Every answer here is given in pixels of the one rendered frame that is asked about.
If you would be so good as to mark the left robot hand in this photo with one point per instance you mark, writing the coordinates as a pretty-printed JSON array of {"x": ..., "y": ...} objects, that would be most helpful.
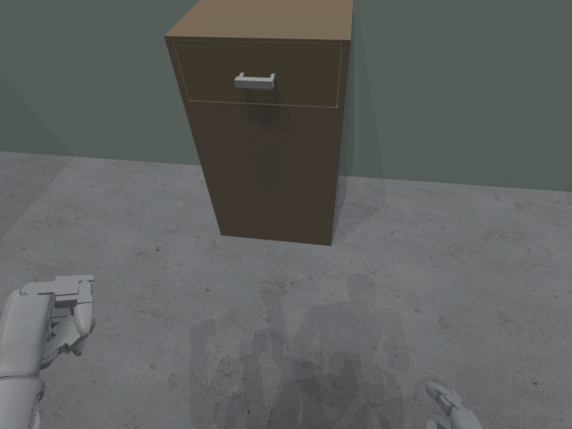
[{"x": 65, "y": 304}]

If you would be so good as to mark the handle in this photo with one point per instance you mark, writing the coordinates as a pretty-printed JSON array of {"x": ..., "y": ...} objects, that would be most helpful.
[{"x": 254, "y": 82}]

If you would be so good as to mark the right robot hand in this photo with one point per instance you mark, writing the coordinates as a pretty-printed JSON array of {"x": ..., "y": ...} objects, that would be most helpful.
[{"x": 451, "y": 405}]

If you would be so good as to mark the drawer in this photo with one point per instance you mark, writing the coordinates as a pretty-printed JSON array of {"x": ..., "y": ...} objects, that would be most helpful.
[{"x": 305, "y": 73}]

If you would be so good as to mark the cabinet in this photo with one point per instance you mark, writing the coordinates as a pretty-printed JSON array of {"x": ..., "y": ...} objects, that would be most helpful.
[{"x": 271, "y": 169}]

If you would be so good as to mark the robot left forearm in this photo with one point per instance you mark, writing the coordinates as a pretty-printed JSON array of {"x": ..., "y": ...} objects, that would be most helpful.
[{"x": 19, "y": 402}]

